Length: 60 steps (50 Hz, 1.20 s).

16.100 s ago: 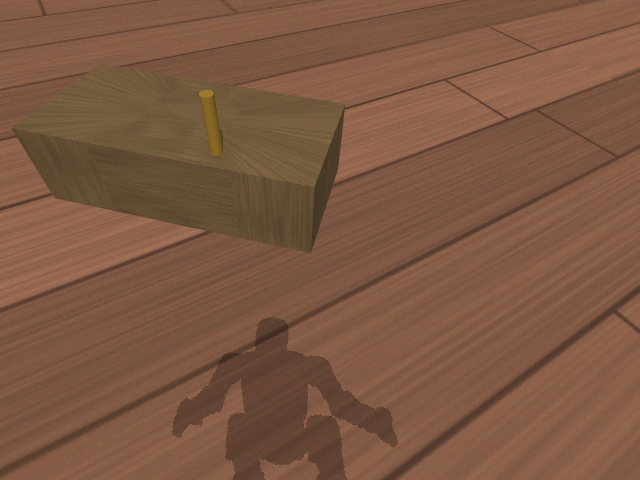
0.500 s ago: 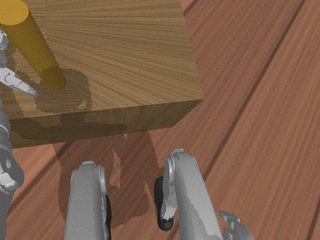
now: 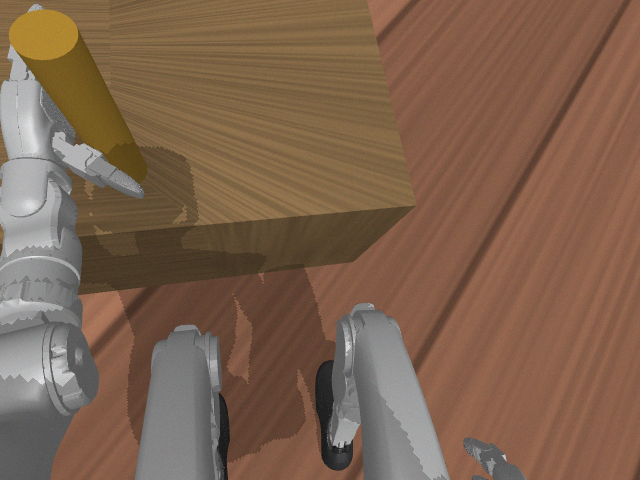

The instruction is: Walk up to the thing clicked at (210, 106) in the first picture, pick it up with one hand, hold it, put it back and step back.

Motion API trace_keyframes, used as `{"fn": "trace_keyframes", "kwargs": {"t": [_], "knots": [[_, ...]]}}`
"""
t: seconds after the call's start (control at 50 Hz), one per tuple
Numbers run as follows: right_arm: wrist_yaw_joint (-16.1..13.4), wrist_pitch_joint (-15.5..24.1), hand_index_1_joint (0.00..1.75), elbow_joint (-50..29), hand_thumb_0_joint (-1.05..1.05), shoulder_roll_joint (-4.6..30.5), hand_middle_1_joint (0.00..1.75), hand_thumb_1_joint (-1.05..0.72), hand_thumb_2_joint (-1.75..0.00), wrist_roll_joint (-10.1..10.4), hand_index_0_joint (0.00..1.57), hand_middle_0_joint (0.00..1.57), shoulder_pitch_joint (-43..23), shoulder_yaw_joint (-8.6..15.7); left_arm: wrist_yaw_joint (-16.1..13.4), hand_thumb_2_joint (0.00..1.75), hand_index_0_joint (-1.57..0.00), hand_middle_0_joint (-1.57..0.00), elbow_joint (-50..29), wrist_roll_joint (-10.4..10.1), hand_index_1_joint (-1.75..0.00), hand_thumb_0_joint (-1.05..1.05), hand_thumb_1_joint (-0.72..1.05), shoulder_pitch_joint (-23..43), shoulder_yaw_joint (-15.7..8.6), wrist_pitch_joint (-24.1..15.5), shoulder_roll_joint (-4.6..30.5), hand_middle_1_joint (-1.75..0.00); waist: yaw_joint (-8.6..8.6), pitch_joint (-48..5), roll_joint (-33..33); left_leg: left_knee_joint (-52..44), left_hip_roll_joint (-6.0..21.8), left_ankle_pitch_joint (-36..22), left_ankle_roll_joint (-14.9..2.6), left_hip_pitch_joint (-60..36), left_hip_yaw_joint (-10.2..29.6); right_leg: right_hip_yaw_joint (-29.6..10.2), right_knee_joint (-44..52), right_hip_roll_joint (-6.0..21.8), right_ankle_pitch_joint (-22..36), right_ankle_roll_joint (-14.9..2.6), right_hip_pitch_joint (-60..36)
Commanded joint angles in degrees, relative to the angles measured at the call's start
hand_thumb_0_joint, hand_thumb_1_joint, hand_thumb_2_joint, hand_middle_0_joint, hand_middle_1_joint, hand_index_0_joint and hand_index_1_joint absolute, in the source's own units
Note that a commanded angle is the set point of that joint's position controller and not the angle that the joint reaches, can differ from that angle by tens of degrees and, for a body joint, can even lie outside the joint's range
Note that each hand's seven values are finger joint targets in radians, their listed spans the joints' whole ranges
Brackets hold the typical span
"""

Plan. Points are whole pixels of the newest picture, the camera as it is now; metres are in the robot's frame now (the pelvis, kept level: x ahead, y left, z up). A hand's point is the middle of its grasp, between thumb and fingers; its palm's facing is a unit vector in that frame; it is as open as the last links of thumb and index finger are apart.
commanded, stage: rest palm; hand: left
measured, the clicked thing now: (97, 120) +0.51 +0.19 +0.01
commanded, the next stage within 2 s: close in 0.06 s
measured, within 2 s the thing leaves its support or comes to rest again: leaves its support in 1.52 s
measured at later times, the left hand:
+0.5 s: hand (126, 132) +0.51 +0.17 -0.01, palm faces +0.07 -1.00 -0.02, open 15.8 cm
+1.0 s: hand (121, 135) +0.51 +0.18 -0.02, palm faces +0.08 -1.00 -0.03, open 8.8 cm
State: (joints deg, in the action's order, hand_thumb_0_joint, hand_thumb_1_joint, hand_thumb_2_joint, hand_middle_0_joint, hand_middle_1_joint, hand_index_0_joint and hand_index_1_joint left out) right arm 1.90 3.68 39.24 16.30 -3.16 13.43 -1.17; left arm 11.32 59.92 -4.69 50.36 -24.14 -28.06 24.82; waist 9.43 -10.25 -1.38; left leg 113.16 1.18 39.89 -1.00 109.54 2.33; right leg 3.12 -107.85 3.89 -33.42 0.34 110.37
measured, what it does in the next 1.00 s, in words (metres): stands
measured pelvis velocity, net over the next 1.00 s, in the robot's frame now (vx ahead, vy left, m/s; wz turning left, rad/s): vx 0.00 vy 0.00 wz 0.02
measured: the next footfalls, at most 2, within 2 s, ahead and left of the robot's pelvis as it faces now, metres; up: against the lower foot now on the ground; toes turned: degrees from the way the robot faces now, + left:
none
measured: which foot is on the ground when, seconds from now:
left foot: down 0.00-1.00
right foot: down 0.00-1.00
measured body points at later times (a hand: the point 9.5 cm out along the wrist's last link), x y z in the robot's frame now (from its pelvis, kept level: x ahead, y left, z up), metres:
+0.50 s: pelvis +0.01 +0.00 +0.00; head +0.22 +0.02 +0.39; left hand +0.50 +0.22 -0.01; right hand +0.10 -0.26 -0.14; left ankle +0.06 +0.11 -0.43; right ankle +0.10 -0.13 -0.43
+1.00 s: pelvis +0.00 +0.00 -0.02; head +0.22 +0.03 +0.38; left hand +0.50 +0.23 -0.02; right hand +0.08 -0.27 -0.14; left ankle +0.06 +0.11 -0.43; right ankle +0.10 -0.13 -0.43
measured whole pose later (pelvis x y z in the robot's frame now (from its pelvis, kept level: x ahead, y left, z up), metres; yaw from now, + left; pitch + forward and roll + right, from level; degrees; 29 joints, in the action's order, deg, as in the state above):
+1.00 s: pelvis +0.00 +0.00 -0.02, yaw +1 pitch +36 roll -3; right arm 3.1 0.5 39.2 15.6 -3.8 10.5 -0.7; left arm 6.7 60.5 -2.6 49.6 -21.0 -33.5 22.3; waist 8.9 -9.0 -1.0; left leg 115.9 0.6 40.8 -1.0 111.3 1.6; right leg 2.1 -111.5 4.3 -34.7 0.4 112.7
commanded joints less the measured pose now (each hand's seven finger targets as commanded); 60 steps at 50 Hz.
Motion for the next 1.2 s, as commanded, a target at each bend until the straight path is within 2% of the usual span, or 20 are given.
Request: {"fn": "trace_keyframes", "kwargs": {"t": [0.0,0.02,0.06,0.14,0.18,0.2,0.26,0.44,0.56,0.62,0.64,0.66,0.68,0.8,0.86,0.9,0.94,1.08,1.12,1.18], "knots": [[-0.36,0.41,0.3,-1.8,0.0,10.53,0.3,-0.91,-0.9,0.1,0.2,0.2,8.37,3.93,-1.76,0.0,-0.08,-0.07,-13.77,0.84,-0.02,0.0,-0.61,20.31,1.7,-5.14,8.16,-0.03,-0.27,-35.32,-11.22,-16.95,-0.82,-13.3,0.96,-28.57,2.7,0.65,9.14,-2.0,9.41,-3.38,-18.22],[-0.2,0.4,0.3,-1.76,0.0,10.5,0.3,-0.91,-0.9,0.05,0.2,0.2,8.41,3.96,-2.18,0.0,-0.08,-0.07,-15.27,0.9,-0.03,0.0,-0.61,21.85,2.66,-5.62,7.43,-0.04,0.46,-35.13,-11.28,-16.86,-0.89,-12.69,0.96,-28.21,2.77,0.75,9.08,-2.05,9.01,-3.39,-18.22],[-0.09,0.28,0.3,-1.38,0.0,10.56,0.3,-0.91,-0.9,-0.26,0.2,0.2,8.29,3.95,-2.87,0.0,-0.08,-0.07,-15.64,1.27,-0.03,0.0,-0.61,21.39,2.78,-6.18,7.82,-0.04,-0.05,-37.33,-11.65,-16.1,-0.9,-16.08,0.97,-29.98,2.53,0.64,8.68,-2.01,11.11,-3.4,-19.24],[0.1,-0.17,0.3,-1.12,0.0,10.42,0.3,-0.92,-0.9,-0.41,0.2,0.2,7.91,3.87,-3.55,0.01,-0.08,-0.08,-16.71,0.97,-0.03,0.0,-0.61,21.94,3.87,-7.23,6.62,-0.04,-0.24,-37.96,-11.71,-16.07,-1.22,-15.73,0.9,-30.3,2.35,0.27,8.78,-1.74,11.03,-3.4,-19.5],[0.24,-0.29,0.3,-1.17,0.0,10.37,0.3,-0.92,-0.9,-0.52,0.2,0.2,7.61,3.99,-3.89,0.08,-0.22,-0.21,-15.17,1.05,-0.15,0.0,-0.55,20.27,3.96,-7.44,6.29,-0.17,-0.16,-37.93,-9.57,-14.92,-1.49,-15.95,0.45,-28.11,1.41,0.14,8.97,-2.0,11.61,-3.17,-21.52],[0.21,-0.47,0.3,-1.14,0.0,10.48,0.3,-0.92,-0.9,-0.52,0.2,0.2,7.46,3.93,-4.03,0.11,-0.24,-0.24,-14.97,0.89,-0.18,0.0,-0.54,19.88,3.1,-7.61,6.66,-0.19,-0.58,-38.01,-8.99,-14.63,-1.58,-16.55,0.35,-28.08,1.26,-0.04,8.92,-1.82,12.24,-3.17,-21.8],[0.44,-0.82,0.3,-1.37,0.0,10.11,0.3,-0.93,-0.9,-0.52,0.2,0.2,7.6,3.95,-3.87,0.15,-0.3,-0.29,-13.78,0.87,-0.24,0.0,-0.55,18.04,3.88,-7.6,5.25,-0.25,-0.17,-39.09,-6.36,-13.59,-1.88,-17.5,-0.14,-25.63,0.22,-0.43,9.14,-1.96,14.1,-2.96,-25.39],[0.37,-1.61,0.3,-2.47,0.0,9.1,0.3,-0.92,-0.9,-0.13,0.2,0.2,6.39,4.2,-4.67,0.28,-0.47,-0.46,-12.39,0.34,-0.4,0.0,-0.43,16.31,2.98,-7.76,4.33,-0.42,0.01,-36.25,0.11,-12.68,-2.47,-9.92,-1.17,-16.12,-1.4,-2.32,11.44,-1.9,10.41,-1.96,-30.51],[0.42,-1.92,0.3,-2.18,0.0,9.44,0.3,-0.91,-0.9,-0.34,0.2,0.2,6.2,4.2,-5.11,0.37,-0.56,-0.55,-13.8,2.01,-0.48,0.0,-0.25,17.88,3.3,-9.45,6.09,-0.5,-0.59,-36.79,-5.07,-13.75,-2.19,-11.66,-0.21,-21.38,-0.48,-1.06,9.36,-2.12,9.83,-2.85,-24.68],[0.47,-1.96,0.3,-2.03,0.0,9.43,0.3,-0.91,-0.9,-0.54,0.2,0.2,6.35,3.95,-5.51,0.42,-0.62,-0.61,-14.46,1.84,-0.53,0.0,-0.18,19.32,2.62,-10.0,6.68,-0.55,-0.64,-37.16,-6.78,-13.79,-2.16,-11.7,0.0,-21.98,-0.46,-0.92,8.84,-2.01,9.75,-2.94,-24.2],[0.45,-1.92,0.3,-1.91,0.0,9.63,0.3,-0.91,-0.9,-0.52,0.2,0.2,5.9,3.98,-5.44,0.43,-0.63,-0.62,-13.43,1.63,-0.55,0.0,-0.16,18.03,2.93,-9.8,6.25,-0.56,-0.97,-36.8,-6.8,-13.66,-2.05,-11.56,0.0,-22.54,-0.39,-0.87,8.71,-2.1,9.4,-2.96,-23.45],[0.47,-1.93,0.3,-1.95,0.0,9.62,0.3,-0.91,-0.9,-0.51,0.2,0.2,5.87,4.01,-5.15,0.44,-0.64,-0.63,-12.65,1.55,-0.55,0.0,-0.14,18.32,4.13,-9.69,4.4,-0.57,-0.02,-35.76,-7.2,-13.79,-1.93,-11.49,0.09,-23.25,0.04,-0.61,8.58,-2.01,9.09,-3.01,-21.53],[0.4,-2.0,0.3,-2.05,0.0,9.91,0.3,-0.91,-0.9,-0.53,0.2,0.2,6.19,4.19,-5.26,0.46,-0.66,-0.66,-14.58,1.58,-0.57,0.0,-0.13,19.48,3.09,-9.87,6.4,-0.58,-0.43,-37.11,-7.64,-13.85,-1.93,-11.65,0.09,-23.21,-0.13,-0.69,8.68,-2.07,9.28,-3.0,-22.53],[0.28,-2.28,0.3,-1.86,0.0,10.13,0.3,-0.91,-0.89,-0.44,0.2,0.2,6.52,4.11,-4.86,0.56,-0.78,-0.77,-10.94,1.28,-0.68,0.0,0.0,18.97,3.41,-9.21,5.62,-0.69,0.59,-36.05,-5.59,-12.7,-2.07,-11.11,-0.25,-21.18,-0.3,-0.68,8.26,-1.78,9.53,-2.67,-22.66],[0.16,-2.42,0.3,-2.03,0.0,10.51,0.3,-0.9,-0.89,-0.49,0.2,0.2,6.86,4.29,-4.81,0.64,-0.86,-0.86,-11.63,1.44,-0.76,0.0,0.09,20.08,2.6,-9.08,7.71,-0.78,0.31,-36.91,-6.23,-12.38,-2.11,-11.04,-0.32,-20.75,-0.74,-0.84,8.21,-1.89,9.47,-2.63,-23.17],[0.23,-2.39,0.3,-2.19,0.0,10.37,0.3,-0.91,-0.89,-0.33,0.2,0.2,6.53,4.12,-4.67,0.67,-0.91,-0.9,-9.58,1.54,-0.8,0.0,0.12,19.4,2.98,-8.96,6.82,-0.82,1.03,-34.44,-5.49,-12.72,-2.1,-9.2,-0.35,-19.56,-0.16,-0.42,7.92,-1.83,7.82,-2.59,-21.32],[0.17,-2.48,0.3,-2.15,0.0,10.48,0.3,-0.9,-0.89,-0.32,0.2,0.2,6.92,4.28,-4.78,0.71,-0.97,-0.96,-10.44,1.68,-0.85,0.0,0.19,20.29,1.71,-9.18,8.73,-0.86,0.39,-36.05,-4.89,-12.5,-2.15,-8.63,-0.47,-19.47,-0.4,-0.64,8.21,-1.92,7.53,-2.5,-22.13],[0.4,-2.76,0.3,-1.98,0.0,10.77,0.3,-0.89,-0.89,-0.47,0.2,0.2,7.83,3.8,-4.2,0.88,-1.13,-1.11,-7.22,1.97,-1.01,0.0,0.4,20.91,2.75,-8.73,7.12,-1.03,1.65,-35.82,-6.33,-11.57,-2.09,-12.38,0.01,-20.58,0.17,-0.03,5.91,-1.69,10.0,-2.86,-20.27],[0.35,-2.8,0.3,-2.1,0.0,10.65,0.3,-0.89,-0.89,-0.55,0.2,0.2,7.97,3.76,-4.43,0.94,-1.17,-1.17,-8.19,1.82,-1.07,0.0,0.45,22.27,2.04,-8.74,8.18,-1.08,1.33,-36.66,-6.01,-10.56,-2.28,-12.91,-0.27,-19.35,-0.77,-0.5,6.36,-1.7,11.02,-2.76,-21.91],[0.36,-2.95,0.3,-2.02,0.0,10.72,0.3,-0.89,-0.89,-0.54,0.2,0.2,7.72,3.56,-4.55,1.01,-1.23,-1.22,-5.89,1.98,-1.14,0.0,0.46,22.5,1.99,-8.47,8.29,-1.16,1.87,-33.81,-5.54,-10.85,-2.25,-9.79,-0.33,-17.7,-0.43,-0.39,6.4,-1.67,8.16,-2.71,-19.82]]}}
